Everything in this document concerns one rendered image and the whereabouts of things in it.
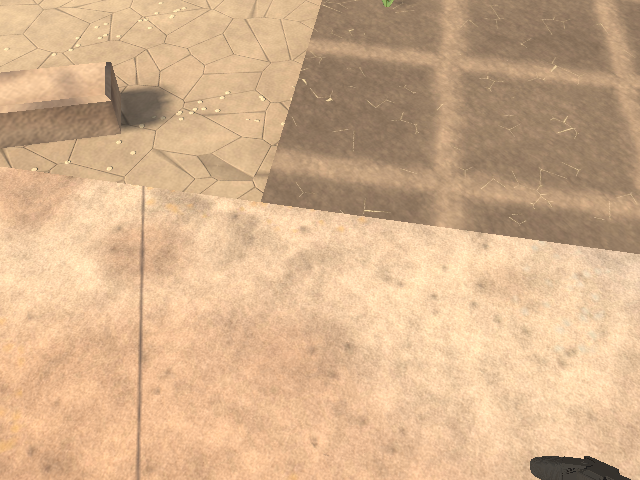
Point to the robot right hand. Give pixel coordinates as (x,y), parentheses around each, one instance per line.
(569,468)

